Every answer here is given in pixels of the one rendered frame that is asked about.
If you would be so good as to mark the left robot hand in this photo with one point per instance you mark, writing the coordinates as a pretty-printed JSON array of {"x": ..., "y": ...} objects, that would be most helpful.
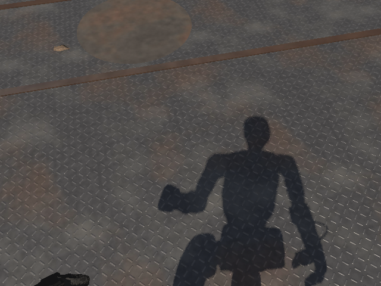
[{"x": 65, "y": 280}]

